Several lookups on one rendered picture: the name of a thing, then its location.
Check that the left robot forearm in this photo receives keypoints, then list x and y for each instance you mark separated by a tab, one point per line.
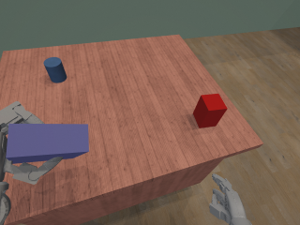
5	203

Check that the robot right hand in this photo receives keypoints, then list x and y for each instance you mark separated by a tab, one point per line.
226	206

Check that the robot left hand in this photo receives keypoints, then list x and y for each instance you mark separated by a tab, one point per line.
15	113

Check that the sponge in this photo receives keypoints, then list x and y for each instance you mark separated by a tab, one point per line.
42	142

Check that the table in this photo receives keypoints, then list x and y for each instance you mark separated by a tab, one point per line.
137	97

